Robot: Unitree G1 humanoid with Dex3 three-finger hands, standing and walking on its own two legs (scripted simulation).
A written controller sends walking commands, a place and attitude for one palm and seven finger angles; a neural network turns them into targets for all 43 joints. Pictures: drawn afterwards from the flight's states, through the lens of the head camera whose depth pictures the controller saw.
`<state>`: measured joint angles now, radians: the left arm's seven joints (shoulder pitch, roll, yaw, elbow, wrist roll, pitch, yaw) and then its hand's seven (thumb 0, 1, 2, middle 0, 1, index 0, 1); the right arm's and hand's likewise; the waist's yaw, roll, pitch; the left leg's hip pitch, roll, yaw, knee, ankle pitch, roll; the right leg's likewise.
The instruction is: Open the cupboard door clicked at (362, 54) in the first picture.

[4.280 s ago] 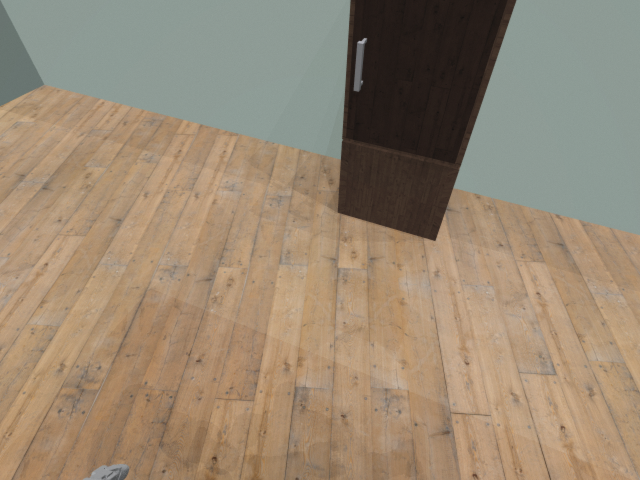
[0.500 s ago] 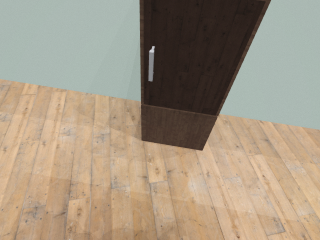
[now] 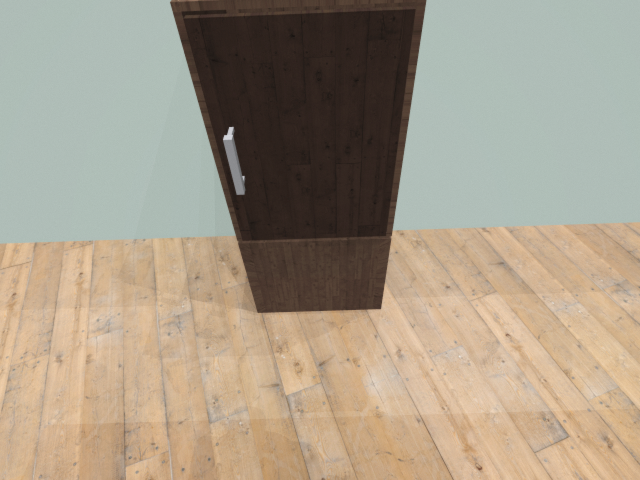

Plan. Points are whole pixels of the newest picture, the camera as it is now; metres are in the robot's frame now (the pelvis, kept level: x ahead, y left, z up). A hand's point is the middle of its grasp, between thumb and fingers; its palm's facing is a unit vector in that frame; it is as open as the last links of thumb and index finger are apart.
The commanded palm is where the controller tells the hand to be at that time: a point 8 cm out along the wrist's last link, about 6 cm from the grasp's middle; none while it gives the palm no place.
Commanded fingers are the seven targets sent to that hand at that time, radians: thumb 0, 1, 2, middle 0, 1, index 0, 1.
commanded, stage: take the last steps up to it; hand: left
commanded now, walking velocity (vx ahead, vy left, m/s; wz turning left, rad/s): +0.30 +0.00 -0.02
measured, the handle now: (236, 161) +0.78 +0.23 -0.05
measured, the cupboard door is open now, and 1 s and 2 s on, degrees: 0 0 0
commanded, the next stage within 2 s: come to a stop and stand still in 0.58 s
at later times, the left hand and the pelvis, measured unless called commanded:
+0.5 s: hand out of the picture +0.10 +0.21 -0.19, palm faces +0.05 -0.99 -0.16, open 7.3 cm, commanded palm none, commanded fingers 0.00 0.90 0.90 -0.20 -0.30 -0.20 -0.30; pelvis +0.15 +0.05 -0.01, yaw -2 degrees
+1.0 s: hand (226, 372) +0.32 +0.19 -0.16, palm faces +0.05 -0.97 -0.25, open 7.2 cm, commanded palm none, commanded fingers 0.00 0.90 0.90 -0.20 -0.30 -0.20 -0.30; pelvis +0.24 +0.01 +0.00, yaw +0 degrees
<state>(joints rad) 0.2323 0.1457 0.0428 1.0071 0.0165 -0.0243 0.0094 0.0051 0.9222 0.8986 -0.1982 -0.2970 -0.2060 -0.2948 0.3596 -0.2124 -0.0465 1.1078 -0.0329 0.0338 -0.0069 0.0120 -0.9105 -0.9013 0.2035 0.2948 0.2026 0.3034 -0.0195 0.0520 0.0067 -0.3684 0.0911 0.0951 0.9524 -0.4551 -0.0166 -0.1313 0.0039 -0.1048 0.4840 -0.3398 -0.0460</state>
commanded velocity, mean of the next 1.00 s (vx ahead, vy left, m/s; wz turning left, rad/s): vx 0.07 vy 0.03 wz -0.01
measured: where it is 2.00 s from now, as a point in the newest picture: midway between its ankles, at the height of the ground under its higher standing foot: outside the picture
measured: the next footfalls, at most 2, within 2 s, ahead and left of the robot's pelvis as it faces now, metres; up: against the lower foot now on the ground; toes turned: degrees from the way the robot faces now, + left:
left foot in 0.36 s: +0.25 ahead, +0.14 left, +0.00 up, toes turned +8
right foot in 0.78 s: +0.32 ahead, -0.10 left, +0.00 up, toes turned -8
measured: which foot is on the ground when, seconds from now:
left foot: up 0.00-0.34, down 0.36-0.78, up 0.80-1.00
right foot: down 0.00-0.38, up 0.40-0.76, down 0.78-1.00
